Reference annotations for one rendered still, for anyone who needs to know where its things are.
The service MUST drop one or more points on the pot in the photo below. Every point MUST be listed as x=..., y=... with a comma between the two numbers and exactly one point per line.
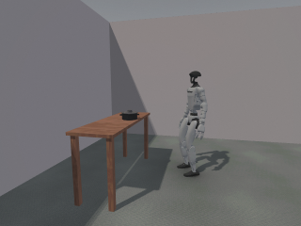
x=129, y=117

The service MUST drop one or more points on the robot left upper arm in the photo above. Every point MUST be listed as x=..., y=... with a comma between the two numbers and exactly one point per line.
x=201, y=94

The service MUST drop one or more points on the robot thigh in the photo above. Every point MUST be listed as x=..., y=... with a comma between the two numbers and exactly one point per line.
x=191, y=134
x=183, y=132

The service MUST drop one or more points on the lid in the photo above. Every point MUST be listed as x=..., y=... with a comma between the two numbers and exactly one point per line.
x=129, y=112

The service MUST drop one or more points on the robot right forearm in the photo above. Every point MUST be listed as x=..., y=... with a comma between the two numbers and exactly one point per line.
x=186, y=111

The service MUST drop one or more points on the table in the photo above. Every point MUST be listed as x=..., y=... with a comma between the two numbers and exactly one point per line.
x=108, y=128

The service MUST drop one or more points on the left robot hand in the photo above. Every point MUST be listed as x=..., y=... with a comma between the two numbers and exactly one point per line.
x=201, y=128

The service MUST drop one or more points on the left robot thigh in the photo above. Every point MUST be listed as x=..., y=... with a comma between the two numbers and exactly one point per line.
x=191, y=134

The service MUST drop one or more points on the right robot thigh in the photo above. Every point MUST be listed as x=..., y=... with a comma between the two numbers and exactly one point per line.
x=183, y=132

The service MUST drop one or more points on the robot left forearm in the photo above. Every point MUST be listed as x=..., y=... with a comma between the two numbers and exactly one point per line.
x=203, y=113

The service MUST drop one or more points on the right robot hand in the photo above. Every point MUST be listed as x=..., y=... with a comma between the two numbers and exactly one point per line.
x=180, y=123

